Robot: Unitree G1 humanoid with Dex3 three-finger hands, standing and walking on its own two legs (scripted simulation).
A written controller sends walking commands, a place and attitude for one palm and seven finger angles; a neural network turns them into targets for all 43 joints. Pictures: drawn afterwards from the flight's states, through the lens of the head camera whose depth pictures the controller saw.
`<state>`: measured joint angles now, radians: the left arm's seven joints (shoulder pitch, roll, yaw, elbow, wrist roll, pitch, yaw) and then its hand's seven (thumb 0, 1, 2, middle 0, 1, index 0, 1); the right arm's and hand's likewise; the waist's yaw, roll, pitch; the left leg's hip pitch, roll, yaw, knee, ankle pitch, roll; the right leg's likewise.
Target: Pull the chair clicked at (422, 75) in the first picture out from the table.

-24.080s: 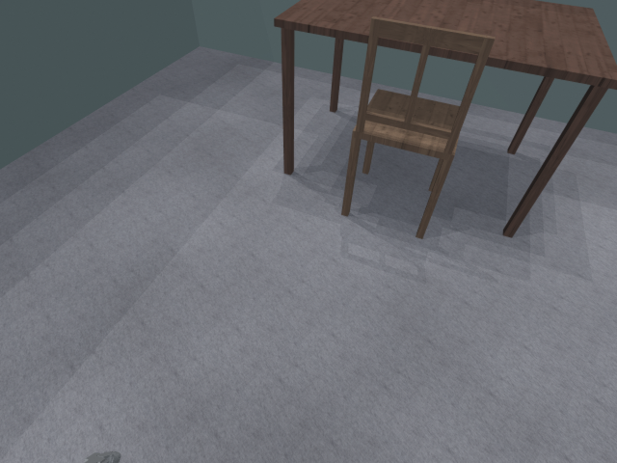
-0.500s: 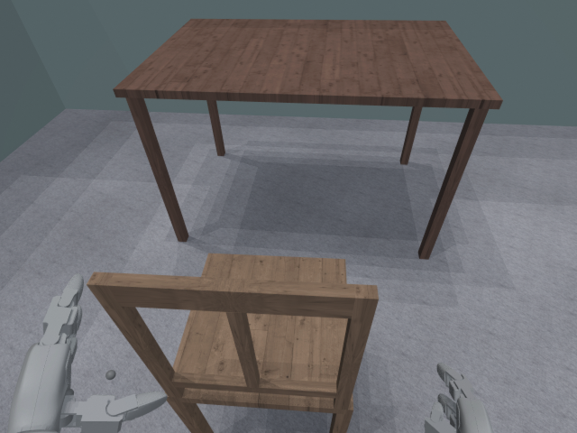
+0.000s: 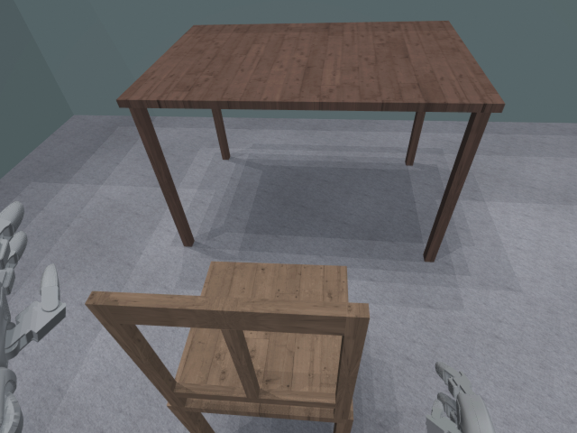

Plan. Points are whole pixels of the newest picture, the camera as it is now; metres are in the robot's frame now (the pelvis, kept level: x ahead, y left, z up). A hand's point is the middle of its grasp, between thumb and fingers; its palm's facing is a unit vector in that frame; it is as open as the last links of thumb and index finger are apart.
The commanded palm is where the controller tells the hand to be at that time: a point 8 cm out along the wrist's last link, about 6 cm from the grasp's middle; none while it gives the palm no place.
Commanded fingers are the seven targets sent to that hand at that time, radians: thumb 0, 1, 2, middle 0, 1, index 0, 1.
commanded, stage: draw the hand back to the body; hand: left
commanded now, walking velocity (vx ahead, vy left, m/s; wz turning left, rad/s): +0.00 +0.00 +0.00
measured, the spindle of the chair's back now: (243, 363) +0.25 +0.12 -0.09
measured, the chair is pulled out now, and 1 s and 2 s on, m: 0.63 0.63 0.63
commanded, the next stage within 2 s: step back with the hand held close in 0.28 s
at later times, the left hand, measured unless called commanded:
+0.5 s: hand (53, 311) +0.18 +0.27 +0.17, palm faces +0.49 -0.77 -0.42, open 7.4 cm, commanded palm +0.13 +0.30 +0.18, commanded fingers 0.00 0.90 0.90 -0.20 -0.30 -0.20 -0.30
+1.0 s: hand (10, 375) +0.12 +0.28 +0.16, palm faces +0.44 -0.77 -0.47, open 7.4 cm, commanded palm +0.07 +0.31 +0.18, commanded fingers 0.00 0.90 0.90 -0.20 -0.30 -0.20 -0.30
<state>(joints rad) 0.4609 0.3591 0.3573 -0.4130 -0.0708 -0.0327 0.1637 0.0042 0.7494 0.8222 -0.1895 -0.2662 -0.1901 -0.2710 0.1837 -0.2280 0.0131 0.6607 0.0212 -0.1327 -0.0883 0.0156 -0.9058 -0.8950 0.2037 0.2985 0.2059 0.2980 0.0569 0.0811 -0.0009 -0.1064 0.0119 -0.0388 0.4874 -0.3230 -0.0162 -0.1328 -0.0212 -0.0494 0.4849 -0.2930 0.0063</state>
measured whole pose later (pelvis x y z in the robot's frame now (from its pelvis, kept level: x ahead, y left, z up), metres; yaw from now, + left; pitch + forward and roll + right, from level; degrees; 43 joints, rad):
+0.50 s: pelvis -0.02 +0.00 +0.00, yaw +0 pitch -3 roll -1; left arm 0.45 0.34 0.37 -0.39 -0.06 -0.08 0.15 0.01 0.89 0.89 -0.21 -0.30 -0.21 -0.30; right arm 0.17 -0.23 0.01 0.64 0.02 -0.11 -0.08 0.02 -0.91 -0.90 0.20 0.30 0.21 0.30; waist 0.05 0.09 0.02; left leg -0.13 0.02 -0.03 0.49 -0.30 -0.02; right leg -0.15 -0.01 -0.05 0.46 -0.25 0.00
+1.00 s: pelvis -0.08 +0.01 +0.00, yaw -1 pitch -1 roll -1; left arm 0.56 0.39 0.40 -0.51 -0.04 -0.12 0.18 0.01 0.89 0.89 -0.21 -0.30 -0.21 -0.30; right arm 0.19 -0.20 -0.01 0.61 0.02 -0.06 -0.10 0.02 -0.91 -0.89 0.20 0.30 0.21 0.30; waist 0.02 0.02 0.02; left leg -0.31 0.01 -0.02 0.56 -0.23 0.00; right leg -0.32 -0.02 -0.03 0.49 -0.16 0.02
